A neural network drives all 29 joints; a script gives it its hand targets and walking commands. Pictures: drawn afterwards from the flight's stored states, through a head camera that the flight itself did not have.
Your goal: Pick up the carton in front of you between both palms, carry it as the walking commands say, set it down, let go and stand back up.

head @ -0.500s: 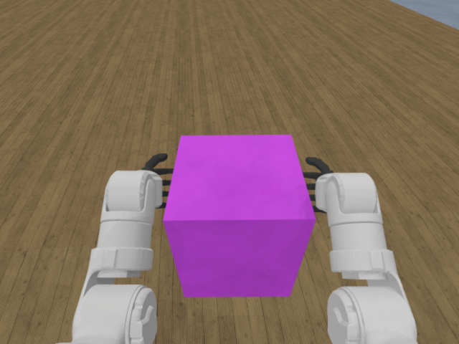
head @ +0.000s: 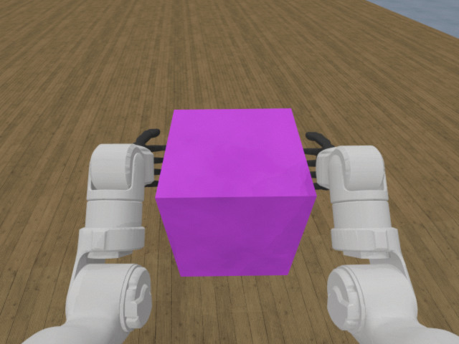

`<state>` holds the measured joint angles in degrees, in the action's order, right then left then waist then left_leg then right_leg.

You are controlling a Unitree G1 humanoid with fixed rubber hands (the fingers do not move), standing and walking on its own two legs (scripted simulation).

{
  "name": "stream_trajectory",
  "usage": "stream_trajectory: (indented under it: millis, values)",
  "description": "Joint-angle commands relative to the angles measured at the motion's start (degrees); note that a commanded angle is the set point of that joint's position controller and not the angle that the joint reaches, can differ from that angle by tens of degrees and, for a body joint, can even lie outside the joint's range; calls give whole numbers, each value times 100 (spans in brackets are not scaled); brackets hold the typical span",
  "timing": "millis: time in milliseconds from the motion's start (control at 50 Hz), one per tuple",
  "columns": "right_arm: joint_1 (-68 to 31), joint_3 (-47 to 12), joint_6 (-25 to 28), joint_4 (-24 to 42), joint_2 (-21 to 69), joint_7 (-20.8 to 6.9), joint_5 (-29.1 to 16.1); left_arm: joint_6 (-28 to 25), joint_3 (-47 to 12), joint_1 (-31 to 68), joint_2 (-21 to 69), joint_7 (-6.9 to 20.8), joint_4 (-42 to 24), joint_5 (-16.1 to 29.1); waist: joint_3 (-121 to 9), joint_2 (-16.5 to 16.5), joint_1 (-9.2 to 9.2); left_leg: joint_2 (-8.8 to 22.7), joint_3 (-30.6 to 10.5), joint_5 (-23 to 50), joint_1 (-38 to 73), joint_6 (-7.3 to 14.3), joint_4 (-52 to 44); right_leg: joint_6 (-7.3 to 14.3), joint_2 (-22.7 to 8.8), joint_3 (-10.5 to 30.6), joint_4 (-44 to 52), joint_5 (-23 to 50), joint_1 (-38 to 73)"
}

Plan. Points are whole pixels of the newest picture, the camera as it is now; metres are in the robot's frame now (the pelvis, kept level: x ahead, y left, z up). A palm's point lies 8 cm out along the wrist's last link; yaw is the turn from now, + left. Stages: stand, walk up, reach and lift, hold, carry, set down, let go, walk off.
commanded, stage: carry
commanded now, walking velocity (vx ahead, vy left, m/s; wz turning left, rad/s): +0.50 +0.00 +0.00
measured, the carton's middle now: (233, 196) +0.37 +0.00 +0.10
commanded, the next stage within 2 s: none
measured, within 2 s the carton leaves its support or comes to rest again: neither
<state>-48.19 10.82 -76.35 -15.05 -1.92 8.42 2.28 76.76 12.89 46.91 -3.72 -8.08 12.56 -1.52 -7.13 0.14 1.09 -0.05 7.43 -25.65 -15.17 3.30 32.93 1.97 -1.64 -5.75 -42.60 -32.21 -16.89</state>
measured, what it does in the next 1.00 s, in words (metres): climbs: right foot, then left foot 0.03 m higher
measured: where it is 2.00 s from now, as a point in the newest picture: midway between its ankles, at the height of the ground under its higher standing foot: (232, 186)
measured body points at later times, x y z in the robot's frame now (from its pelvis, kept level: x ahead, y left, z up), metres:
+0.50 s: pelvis +0.24 -0.04 +0.03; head +0.29 -0.04 +0.47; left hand +0.62 +0.15 +0.17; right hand +0.66 -0.15 +0.17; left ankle +0.33 +0.09 -0.62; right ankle +0.18 -0.11 -0.71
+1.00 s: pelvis +0.58 -0.02 +0.06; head +0.63 -0.02 +0.50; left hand +0.99 +0.11 +0.22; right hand +0.97 -0.20 +0.22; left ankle +0.50 +0.07 -0.68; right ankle +0.72 -0.14 -0.63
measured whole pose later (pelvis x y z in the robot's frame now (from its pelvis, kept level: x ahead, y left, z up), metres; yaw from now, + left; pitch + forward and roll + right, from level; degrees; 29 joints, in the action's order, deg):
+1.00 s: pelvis +0.58 -0.02 +0.06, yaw +0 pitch +5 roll +0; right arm -52.4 15.4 -75.9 -4.1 0.0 10.1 2.6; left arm 78.0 18.2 50.9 0.1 -6.9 0.3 -7.1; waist 1.3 -0.6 5.0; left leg 0.0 6.4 -25.5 -11.0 2.8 25.9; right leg 2.7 -2.1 -4.3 -43.2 -16.0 -40.0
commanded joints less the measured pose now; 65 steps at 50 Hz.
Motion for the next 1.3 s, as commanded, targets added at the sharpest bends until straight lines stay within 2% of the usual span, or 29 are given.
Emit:
stream_trajectory:
  millis: [0,120,180,200,220,240,260,300,340,420,540,580,600,620,640,660,700,720,760,860,980,1020,1040,1060,1080,1120,1140,1180,1280]
  values:
    - [-4367,-2427,108,737,5843,-1266,-2472,-57,-2557,4276,6212,1299,-8,2274,-1343,-682,444,2111,-3252,1780,3412,1299,-1281,112,62,131,-1060,-648,-3187]
    - [-5364,-2514,60,1191,6329,-1349,-2805,1,-2272,4547,6301,1234,-26,2127,-1264,-928,254,1483,-1596,1128,2060,716,-1611,-7,123,-237,-97,676,-1843]
    - [-5111,-2440,14,798,6461,-1409,-2788,13,-2133,4264,6209,1196,135,1957,-1732,-684,-378,1046,-412,2660,507,318,-219,162,680,-1048,974,1424,1133]
    - [-4991,-2390,4,638,6479,-1431,-2761,-8,-2068,4109,6161,1204,267,1906,-2186,-124,-606,840,-36,3026,-359,94,926,345,508,-608,983,1201,2700]
    - [-5018,-2314,-15,550,6437,-1466,-2702,-45,-2029,3993,6128,1220,326,1850,-2442,1106,-820,334,119,1702,-1612,-236,2663,824,-1037,2292,2013,-738,3339]
    - [-5088,-2223,-4,453,6483,-1496,-2602,-89,-2071,4179,6162,1232,235,1823,-2089,1811,-632,-422,-433,-713,-2899,-314,3629,1466,-1859,4676,2971,35,3409]
    - [-5178,-2255,25,425,6518,-1493,-2545,-91,-2173,4622,6297,1263,-62,1960,-1881,1000,-574,31,-852,-703,-3187,-174,4437,1639,-2069,4341,2600,678,3246]
    - [-4913,-2204,75,528,6518,-1436,-2451,-142,-2608,5216,6672,1339,-698,2399,-1783,4,-538,333,-873,-203,-3426,-52,4691,1394,-1686,3141,1990,2161,2791]
    - [-4813,-2170,102,745,6456,-1310,-2304,-171,-2906,5657,6925,1368,-1199,2748,-1920,264,-465,423,-839,135,-3306,-47,4344,1099,-1391,2383,2037,2170,2576]
    - [-4670,-2267,121,1213,6142,-1057,-2041,-145,-3073,5694,6968,1410,-1625,2983,-1940,424,-482,419,-545,419,-3633,-114,3683,1160,-1323,1933,2202,2558,2701]
    - [-4250,-2511,7,1172,5778,-971,-1759,-17,-3083,5054,6506,1440,-1382,2734,-1690,777,-540,-132,352,1235,-2223,60,787,765,-880,631,2007,5035,2523]
    - [-4167,-2572,-13,982,5828,-1037,-1805,2,-3017,4809,6428,1470,-1115,2601,-2081,998,-98,-626,795,1285,-593,225,264,518,-841,89,946,7134,2247]
    - [-4105,-2595,2,894,5893,-1087,-1858,1,-3001,4769,6417,1484,-1038,2525,-2608,896,352,-635,877,1548,871,314,-218,276,-743,-267,-201,6978,1826]
    - [-4138,-2582,46,907,5910,-1155,-1932,-25,-2972,4825,6367,1500,-1018,2411,-3103,410,688,169,-314,916,2538,424,-167,112,-665,-42,-1306,5104,610]
    - [-4162,-2639,84,856,5912,-1207,-2009,13,-2938,4702,6538,1537,-909,2386,-3627,-1433,498,1837,-3854,947,3709,1325,-713,-110,263,194,-2748,1500,-1207]
    - [-4335,-2815,85,939,6200,-1274,-2171,-8,-2958,4899,6429,1509,-963,2296,-3438,-1679,501,1956,-4724,2012,3996,1752,-1115,-57,711,761,-4068,367,-2206]
    - [-4782,-3005,84,1405,6616,-1394,-2603,-30,-2851,4868,6367,1398,-1101,2126,-2758,-436,445,1771,-3400,3557,3507,1420,-537,110,235,854,-4357,481,-2927]
    - [-5100,-3089,100,1694,6750,-1433,-2777,-46,-2782,4844,6343,1342,-1195,2054,-2609,-173,406,1640,-3036,3420,3157,1183,-585,139,89,877,-3954,646,-2918]
    - [-5474,-3223,108,2045,6929,-1484,-3062,-80,-2703,4759,6247,1222,-1387,1895,-2628,-320,331,1487,-2614,2895,2838,988,-754,153,-9,806,-3277,863,-2725]
    - [-5286,-3236,54,2214,6696,-1488,-3140,-97,-2707,4483,5843,999,-1588,1556,-2427,-532,358,1530,-2025,2820,2738,1183,-1001,31,-119,452,-1793,803,-2984]
    - [-4668,-3049,-47,1231,6366,-1560,-2743,39,-2909,4304,5839,1145,-902,1650,-1934,-862,266,1100,-747,4152,1862,603,-762,126,385,-498,669,1935,-1203]
    - [-4478,-2922,-59,825,6380,-1577,-2617,43,-2857,4277,5957,1248,-508,1757,-2381,-705,-156,904,-150,5162,1350,209,610,307,614,-818,1415,2310,741]
    - [-4546,-2838,-54,702,6323,-1586,-2567,23,-2770,4148,6056,1310,-308,1837,-2753,-443,-485,816,-120,3882,404,-19,1589,421,-53,29,1366,1837,2130]
    - [-4573,-2721,-72,576,6500,-1606,-2542,-41,-2705,4254,5968,1337,-187,1815,-3352,1181,-521,87,-200,1855,-1427,-334,3215,1292,-1695,3174,1671,1512,3572]
    - [-4662,-2656,-44,602,6437,-1604,-2436,-73,-2683,4299,6195,1372,-227,1917,-2867,1597,-580,-439,-589,-386,-2761,-337,4179,1612,-1882,4296,2272,2283,3722]
    - [-4680,-2575,16,720,6519,-1488,-2305,-94,-2856,4862,6599,1447,-767,2300,-2410,377,-575,28,-929,-37,-3174,-150,4596,1362,-1635,3183,1785,3635,3254]
    - [-4672,-2539,40,861,6523,-1422,-2276,-124,-2982,5224,6762,1466,-1087,2520,-2261,142,-490,183,-941,232,-3031,-144,4164,1150,-1501,2828,1872,3572,2805]
    - [-4685,-2479,56,1072,6477,-1281,-2191,-145,-3107,5663,6926,1463,-1527,2781,-2263,381,-362,256,-895,428,-2633,-178,3511,895,-1310,2463,2088,3338,2409]
    - [-4428,-2597,55,1404,6171,-983,-1958,-46,-3145,5543,6750,1467,-1873,2893,-2251,639,-464,197,-545,702,-2763,-262,2024,1023,-1259,1862,2178,4220,2662]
